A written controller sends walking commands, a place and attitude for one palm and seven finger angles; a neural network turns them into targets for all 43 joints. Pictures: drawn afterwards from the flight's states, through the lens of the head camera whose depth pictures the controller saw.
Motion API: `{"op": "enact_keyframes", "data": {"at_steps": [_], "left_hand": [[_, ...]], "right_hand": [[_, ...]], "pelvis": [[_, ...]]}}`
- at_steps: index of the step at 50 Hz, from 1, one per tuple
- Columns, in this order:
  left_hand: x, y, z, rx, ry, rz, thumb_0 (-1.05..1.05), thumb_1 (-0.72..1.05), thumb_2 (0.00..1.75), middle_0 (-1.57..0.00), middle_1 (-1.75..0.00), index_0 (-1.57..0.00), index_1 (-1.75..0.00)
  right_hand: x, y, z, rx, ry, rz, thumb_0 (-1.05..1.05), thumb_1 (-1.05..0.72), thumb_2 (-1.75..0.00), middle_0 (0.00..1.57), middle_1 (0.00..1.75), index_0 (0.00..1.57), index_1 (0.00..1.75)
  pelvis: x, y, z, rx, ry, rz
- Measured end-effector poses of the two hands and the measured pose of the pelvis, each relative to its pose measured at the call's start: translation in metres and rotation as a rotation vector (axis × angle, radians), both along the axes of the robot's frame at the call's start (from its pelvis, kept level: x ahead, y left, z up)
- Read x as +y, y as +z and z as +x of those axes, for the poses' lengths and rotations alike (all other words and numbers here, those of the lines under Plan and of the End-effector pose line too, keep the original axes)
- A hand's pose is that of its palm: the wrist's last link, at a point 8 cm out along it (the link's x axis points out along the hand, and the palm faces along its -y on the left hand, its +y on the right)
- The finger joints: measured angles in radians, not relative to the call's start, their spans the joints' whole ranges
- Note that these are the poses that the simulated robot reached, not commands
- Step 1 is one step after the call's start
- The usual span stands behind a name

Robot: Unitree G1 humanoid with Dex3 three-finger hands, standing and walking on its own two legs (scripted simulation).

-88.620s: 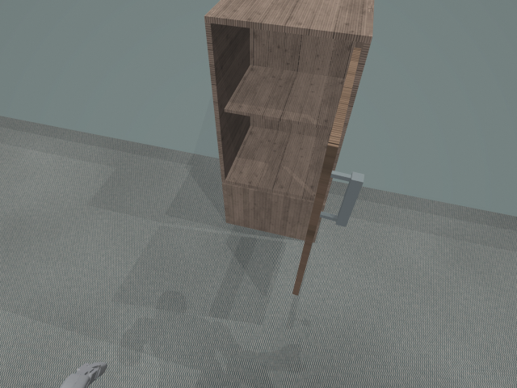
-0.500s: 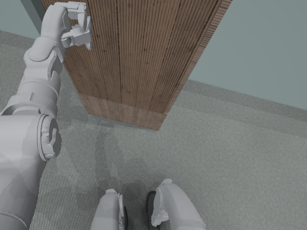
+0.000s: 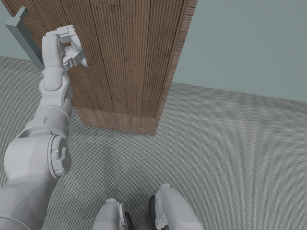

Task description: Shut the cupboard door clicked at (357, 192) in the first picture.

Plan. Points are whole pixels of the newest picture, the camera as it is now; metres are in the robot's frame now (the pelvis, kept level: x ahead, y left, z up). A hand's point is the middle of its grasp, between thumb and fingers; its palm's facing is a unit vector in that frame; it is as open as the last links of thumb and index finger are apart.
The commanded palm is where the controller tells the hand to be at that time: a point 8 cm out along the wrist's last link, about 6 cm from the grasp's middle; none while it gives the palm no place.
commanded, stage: pull the fist back off the door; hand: left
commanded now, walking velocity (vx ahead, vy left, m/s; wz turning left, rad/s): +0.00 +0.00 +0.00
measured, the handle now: (34, 41) +0.60 +0.22 +0.07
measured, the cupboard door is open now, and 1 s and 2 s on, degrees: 0 0 0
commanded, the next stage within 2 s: draw the hand back to the body in 0.28 s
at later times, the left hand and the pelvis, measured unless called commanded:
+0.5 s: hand (76, 68) +0.50 +0.11 +0.07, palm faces +0.02 -1.00 -0.01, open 3.1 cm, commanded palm +0.44 +0.16 +0.09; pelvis +0.04 +0.00 +0.02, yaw +1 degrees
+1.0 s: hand (17, 113) +0.35 +0.17 +0.17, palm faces +0.08 -0.99 -0.15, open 3.0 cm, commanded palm +0.31 +0.23 +0.17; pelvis +0.04 -0.01 +0.08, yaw +1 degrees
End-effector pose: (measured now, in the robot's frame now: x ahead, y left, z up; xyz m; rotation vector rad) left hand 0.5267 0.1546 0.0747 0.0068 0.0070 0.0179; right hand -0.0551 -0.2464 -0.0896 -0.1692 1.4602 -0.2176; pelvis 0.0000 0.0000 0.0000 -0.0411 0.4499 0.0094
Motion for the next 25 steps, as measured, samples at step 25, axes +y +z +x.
{"op": "enact_keyframes", "data": {"at_steps": [25], "left_hand": [[0.012, 0.0, -0.05, -0.032, 0.005, 0.008, 0.01, 0.89, 0.9, -1.31, -1.5, -1.3, -1.5]], "right_hand": [[-0.015, 0.006, 0.168, -0.299, 0.115, -0.002, 0.01, -0.91, -0.89, 0.2, 0.3, 0.2, 0.3]], "pelvis": [[-0.005, 0.021, 0.036, -0.073, 0.009, 0.021]]}}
